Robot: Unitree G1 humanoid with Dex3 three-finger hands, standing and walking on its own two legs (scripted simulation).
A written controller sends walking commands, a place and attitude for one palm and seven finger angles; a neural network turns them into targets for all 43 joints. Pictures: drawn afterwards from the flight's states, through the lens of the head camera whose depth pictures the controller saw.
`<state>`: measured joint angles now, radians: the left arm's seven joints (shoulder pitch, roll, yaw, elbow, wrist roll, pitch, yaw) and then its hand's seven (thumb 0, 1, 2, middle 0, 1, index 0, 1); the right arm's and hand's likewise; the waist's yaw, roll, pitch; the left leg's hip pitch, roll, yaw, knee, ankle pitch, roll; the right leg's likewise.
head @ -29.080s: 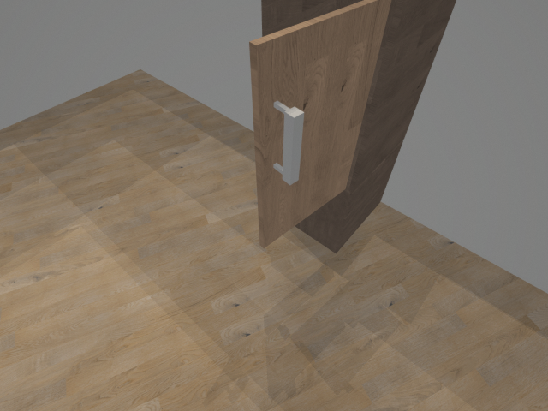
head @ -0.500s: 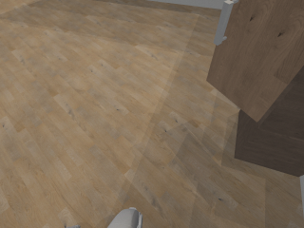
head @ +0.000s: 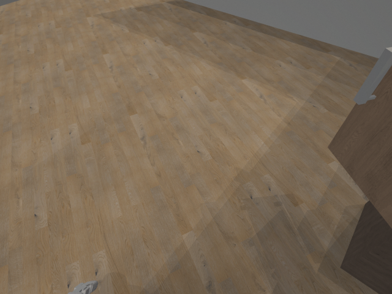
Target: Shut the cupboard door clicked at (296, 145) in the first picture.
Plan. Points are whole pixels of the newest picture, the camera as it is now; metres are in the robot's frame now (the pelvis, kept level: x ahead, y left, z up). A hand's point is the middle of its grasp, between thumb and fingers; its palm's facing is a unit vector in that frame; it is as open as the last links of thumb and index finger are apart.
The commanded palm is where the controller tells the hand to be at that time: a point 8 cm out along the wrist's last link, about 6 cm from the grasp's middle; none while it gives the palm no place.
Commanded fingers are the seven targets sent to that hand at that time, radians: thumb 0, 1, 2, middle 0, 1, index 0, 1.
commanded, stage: walk to a spot facing it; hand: left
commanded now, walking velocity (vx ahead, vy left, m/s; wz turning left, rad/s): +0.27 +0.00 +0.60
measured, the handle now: (380, 77) +0.70 -0.51 +0.05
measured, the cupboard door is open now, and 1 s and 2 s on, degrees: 54 54 54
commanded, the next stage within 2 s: turn to face it in 1.12 s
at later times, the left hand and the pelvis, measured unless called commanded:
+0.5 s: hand out of the picture +0.00 +0.17 -0.18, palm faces +0.43 -0.89 -0.18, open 7.4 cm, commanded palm none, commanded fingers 0.00 0.90 0.90 -0.20 -0.30 -0.20 -0.30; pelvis +0.13 +0.04 -0.01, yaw +21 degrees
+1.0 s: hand (87, 194) +0.38 +0.33 -0.13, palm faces +0.47 -0.85 -0.23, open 7.4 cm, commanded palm none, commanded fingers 0.00 0.90 0.90 -0.20 -0.30 -0.20 -0.30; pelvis +0.32 +0.09 +0.00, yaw +33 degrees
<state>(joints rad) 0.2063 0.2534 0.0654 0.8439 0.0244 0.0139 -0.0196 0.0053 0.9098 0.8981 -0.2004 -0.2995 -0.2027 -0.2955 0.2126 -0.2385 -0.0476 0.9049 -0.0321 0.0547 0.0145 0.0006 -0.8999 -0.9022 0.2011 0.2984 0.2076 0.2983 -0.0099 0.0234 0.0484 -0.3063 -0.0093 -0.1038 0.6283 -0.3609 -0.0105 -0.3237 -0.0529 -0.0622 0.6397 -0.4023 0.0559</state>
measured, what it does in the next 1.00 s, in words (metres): walks ahead, turning left: left foot, then right foot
